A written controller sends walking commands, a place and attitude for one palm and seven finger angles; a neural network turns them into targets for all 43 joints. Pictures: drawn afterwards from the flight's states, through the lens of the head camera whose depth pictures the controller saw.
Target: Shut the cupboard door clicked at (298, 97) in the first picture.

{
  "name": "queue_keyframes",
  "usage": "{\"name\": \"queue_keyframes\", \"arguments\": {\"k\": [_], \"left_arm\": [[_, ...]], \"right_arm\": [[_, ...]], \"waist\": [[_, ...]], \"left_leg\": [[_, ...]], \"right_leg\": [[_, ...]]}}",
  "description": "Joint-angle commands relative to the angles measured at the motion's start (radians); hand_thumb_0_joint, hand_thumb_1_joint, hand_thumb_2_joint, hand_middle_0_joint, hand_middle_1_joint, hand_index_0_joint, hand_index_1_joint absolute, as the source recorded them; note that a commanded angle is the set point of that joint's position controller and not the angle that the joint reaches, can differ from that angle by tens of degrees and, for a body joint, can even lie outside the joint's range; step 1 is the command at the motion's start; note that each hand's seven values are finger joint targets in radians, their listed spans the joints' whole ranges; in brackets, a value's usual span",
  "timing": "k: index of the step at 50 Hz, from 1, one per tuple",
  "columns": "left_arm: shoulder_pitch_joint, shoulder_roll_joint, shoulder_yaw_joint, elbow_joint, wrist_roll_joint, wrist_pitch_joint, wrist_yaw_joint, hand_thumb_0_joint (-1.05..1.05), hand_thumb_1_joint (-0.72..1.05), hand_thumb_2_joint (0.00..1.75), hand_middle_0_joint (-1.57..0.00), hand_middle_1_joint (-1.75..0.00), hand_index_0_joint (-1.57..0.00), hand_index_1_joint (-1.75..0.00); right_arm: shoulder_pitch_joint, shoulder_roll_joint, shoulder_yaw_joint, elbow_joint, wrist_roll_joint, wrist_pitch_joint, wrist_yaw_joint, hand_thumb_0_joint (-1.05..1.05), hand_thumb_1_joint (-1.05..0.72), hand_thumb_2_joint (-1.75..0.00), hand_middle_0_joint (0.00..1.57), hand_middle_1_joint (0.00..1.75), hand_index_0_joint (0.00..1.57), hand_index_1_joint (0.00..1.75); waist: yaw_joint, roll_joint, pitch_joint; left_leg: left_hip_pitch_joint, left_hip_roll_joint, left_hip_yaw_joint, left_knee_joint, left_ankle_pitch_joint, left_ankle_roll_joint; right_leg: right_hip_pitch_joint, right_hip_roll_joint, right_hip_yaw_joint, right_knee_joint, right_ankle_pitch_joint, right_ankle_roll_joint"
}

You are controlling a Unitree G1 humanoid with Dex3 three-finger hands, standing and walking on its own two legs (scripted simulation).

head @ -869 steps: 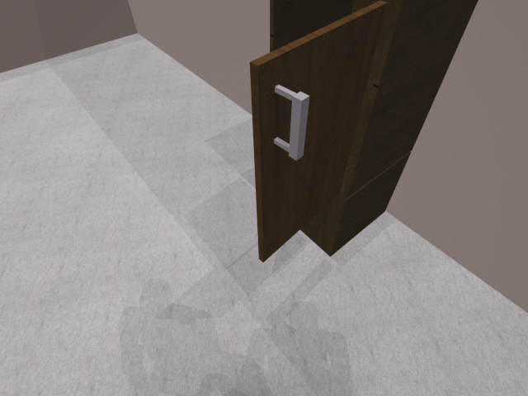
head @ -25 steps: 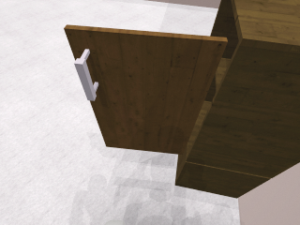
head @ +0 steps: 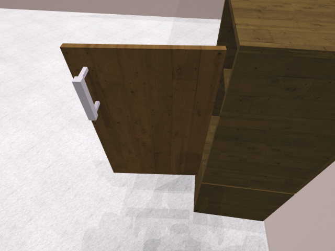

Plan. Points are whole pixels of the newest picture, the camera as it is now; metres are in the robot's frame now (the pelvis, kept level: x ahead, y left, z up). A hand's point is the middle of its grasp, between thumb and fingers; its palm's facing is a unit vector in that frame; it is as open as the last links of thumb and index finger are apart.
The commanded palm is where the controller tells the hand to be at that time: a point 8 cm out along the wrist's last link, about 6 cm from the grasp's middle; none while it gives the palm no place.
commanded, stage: come to a stop and stand still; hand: left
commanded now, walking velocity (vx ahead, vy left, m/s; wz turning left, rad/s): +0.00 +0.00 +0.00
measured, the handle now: (88, 94) +0.45 +0.23 +0.14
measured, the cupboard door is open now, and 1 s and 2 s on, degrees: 95 95 95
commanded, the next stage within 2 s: look again from close up in 0.32 s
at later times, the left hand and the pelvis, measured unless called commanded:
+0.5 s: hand out of the picture -0.02 +0.18 -0.17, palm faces +0.04 -0.97 -0.22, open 7.4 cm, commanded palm none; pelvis -0.01 +0.01 +0.00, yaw +1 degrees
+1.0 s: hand out of the picture -0.02 +0.23 -0.18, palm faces -0.01 -0.98 -0.19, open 7.4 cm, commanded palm none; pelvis -0.03 +0.06 +0.00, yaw -2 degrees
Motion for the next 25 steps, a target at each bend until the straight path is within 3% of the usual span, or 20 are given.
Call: {"name": "queue_keyframes", "arguments": {"k": [1, 3, 5, 6, 7, 10, 11, 15, 16, 17, 18, 19, 21, 23, 25], "left_arm": [[0.041, 0.105, 0.014, -0.012, -0.005, -0.024, 0.005, 0.00, 0.90, 0.90, -0.20, -0.30, -0.20, -0.30], [0.042, 0.097, 0.009, 0.004, -0.012, -0.024, 0.004, 0.00, 0.90, 0.90, -0.20, -0.30, -0.20, -0.30], [0.066, 0.070, 0.004, 0.019, -0.016, -0.025, 0.004, 0.00, 0.90, 0.90, -0.20, -0.30, -0.20, -0.30], [0.076, 0.062, 0.005, 0.025, -0.013, -0.024, 0.006, 0.00, 0.90, 0.90, -0.20, -0.30, -0.20, -0.30], [0.076, 0.073, 0.006, 0.041, -0.018, -0.020, 0.006, 0.00, 0.90, 0.90, -0.20, -0.30, -0.20, -0.30], [0.082, 0.080, 0.001, 0.062, -0.018, -0.020, 0.005, 0.00, 0.90, 0.90, -0.20, -0.30, -0.20, -0.30], [0.085, 0.074, 0.000, 0.067, -0.016, -0.020, 0.005, 0.00, 0.90, 0.90, -0.20, -0.30, -0.20, -0.30], [0.093, 0.061, -0.006, 0.076, -0.016, -0.022, 0.006, 0.00, 0.90, 0.90, -0.20, -0.30, -0.20, -0.30], [0.089, 0.213, -0.016, 0.006, -0.006, -0.031, 0.021, 0.00, 0.90, 0.90, -0.20, -0.30, -0.20, -0.30], [0.111, 0.140, 0.002, 0.016, -0.011, -0.035, 0.026, 0.00, 0.90, 0.90, -0.20, -0.30, -0.20, -0.30], [0.104, 0.121, 0.002, 0.027, -0.009, -0.042, 0.028, 0.00, 0.90, 0.90, -0.20, -0.30, -0.20, -0.30], [0.108, 0.123, -0.001, 0.021, -0.009, -0.043, 0.028, 0.00, 0.90, 0.90, -0.20, -0.30, -0.20, -0.30], [0.098, 0.119, -0.001, 0.012, -0.003, -0.046, 0.032, 0.00, 0.90, 0.90, -0.20, -0.30, -0.20, -0.30], [0.079, 0.113, 0.004, 0.009, -0.003, -0.046, 0.031, 0.00, 0.90, 0.90, -0.20, -0.30, -0.20, -0.30], [0.065, 0.112, 0.004, 0.000, -0.004, -0.045, 0.030, 0.00, 0.90, 0.90, -0.20, -0.30, -0.20, -0.30]], "right_arm": [[0.023, -0.014, 0.000, -0.017, 0.001, -0.026, -0.003, 0.00, -0.90, -0.90, 0.20, 0.30, 0.20, 0.30], [0.059, -0.014, 0.006, 0.010, 0.000, -0.036, -0.007, 0.00, -0.90, -0.90, 0.20, 0.30, 0.20, 0.30], [0.069, -0.039, 0.010, 0.029, -0.003, -0.051, -0.018, 0.00, -0.90, -0.90, 0.20, 0.30, 0.20, 0.30], [0.075, -0.039, 0.009, 0.039, -0.001, -0.054, -0.023, 0.00, -0.90, -0.90, 0.20, 0.30, 0.20, 0.30], [0.059, -0.033, 0.013, 0.047, 0.000, -0.058, -0.023, 0.00, -0.90, -0.90, 0.20, 0.30, 0.20, 0.30], [0.059, -0.025, 0.017, 0.049, 0.002, -0.057, -0.025, 0.00, -0.90, -0.90, 0.20, 0.30, 0.20, 0.30], [0.061, -0.020, 0.016, 0.052, 0.004, -0.056, -0.025, 0.00, -0.90, -0.90, 0.20, 0.30, 0.20, 0.30], [0.078, -0.023, 0.017, 0.056, 0.002, -0.054, -0.023, 0.00, -0.90, -0.90, 0.20, 0.30, 0.20, 0.30], [0.048, -0.087, 0.002, -0.053, -0.018, -0.058, -0.014, 0.00, -0.90, -0.90, 0.20, 0.30, 0.20, 0.30], [0.055, -0.069, -0.015, -0.052, -0.013, -0.072, -0.017, 0.00, -0.90, -0.90, 0.20, 0.30, 0.20, 0.30], [0.058, -0.050, -0.014, -0.042, -0.011, -0.070, -0.019, 0.00, -0.90, -0.90, 0.20, 0.30, 0.20, 0.30], [0.073, -0.040, -0.012, -0.047, -0.008, -0.064, -0.019, 0.00, -0.90, -0.90, 0.20, 0.30, 0.20, 0.30], [0.074, -0.037, -0.009, -0.061, -0.010, -0.052, -0.011, 0.00, -0.90, -0.90, 0.20, 0.30, 0.20, 0.30], [0.073, -0.048, -0.017, -0.062, -0.009, -0.047, -0.006, 0.00, -0.90, -0.90, 0.20, 0.30, 0.20, 0.30], [0.080, -0.056, -0.017, -0.057, -0.007, -0.049, -0.003, 0.00, -0.90, -0.90, 0.20, 0.30, 0.20, 0.30]], "waist": [[-0.004, -0.107, 0.042], [-0.012, -0.052, 0.043], [0.006, 0.021, 0.025], [0.012, 0.014, 0.028], [0.019, 0.112, 0.010], [0.018, 0.073, 0.014], [0.019, 0.021, 0.039], [0.011, -0.007, 0.045], [-0.018, 0.132, 0.100], [0.003, 0.108, -0.007], [-0.008, 0.071, -0.070], [-0.006, 0.007, -0.087], [-0.004, -0.136, -0.032], [-0.014, -0.170, 0.038], [-0.021, -0.133, 0.071]], "left_leg": [[0.069, 0.005, 0.013, -0.093, 0.070, -0.012], [0.163, 0.015, -0.010, -0.228, 0.198, -0.003], [0.188, 0.075, -0.051, -0.265, 0.364, 0.019], [0.178, 0.086, -0.051, -0.263, 0.368, 0.023], [0.171, 0.077, -0.054, -0.270, 0.399, 0.026], [0.158, 0.071, -0.044, -0.298, 0.324, 0.020], [0.153, 0.069, -0.043, -0.308, 0.290, 0.020], [0.163, 0.059, -0.041, -0.327, 0.235, 0.017], [0.178, -0.001, -0.091, -0.274, 0.401, 0.037], [0.172, 0.047, -0.066, -0.191, 0.349, 0.034], [0.161, 0.035, -0.061, -0.175, 0.286, 0.034], [0.139, 0.014, -0.052, -0.160, 0.214, 0.030], [0.071, -0.007, -0.032, -0.138, 0.137, 0.020], [0.058, 0.000, -0.044, -0.119, 0.138, 0.022], [0.076, 0.010, -0.047, -0.138, 0.176, 0.025]], "right_leg": [[-0.053, -0.216, 0.179, -0.171, 0.390, -0.067], [-0.087, -0.186, 0.175, -0.150, 0.314, -0.027], [-0.048, -0.142, 0.155, -0.132, 0.337, 0.025], [-0.024, -0.133, 0.154, -0.136, 0.330, 0.034], [0.007, -0.141, 0.145, -0.126, 0.344, 0.041], [0.035, -0.142, 0.149, -0.150, 0.314, 0.040], [0.029, -0.139, 0.147, -0.164, 0.297, 0.044], [0.004, -0.141, 0.158, -0.193, 0.211, 0.037], [-0.041, -0.120, 0.183, -0.139, 0.302, 0.036], [-0.035, -0.157, 0.192, -0.106, 0.274, 0.030], [-0.002, -0.175, 0.209, -0.116, 0.336, 0.021], [0.028, -0.195, 0.219, -0.132, 0.361, 0.026], [0.011, -0.223, 0.255, -0.174, 0.289, 0.024], [-0.072, -0.228, 0.256, -0.213, 0.150, 0.013], [-0.117, -0.210, 0.236, -0.205, 0.137, 0.006]]}}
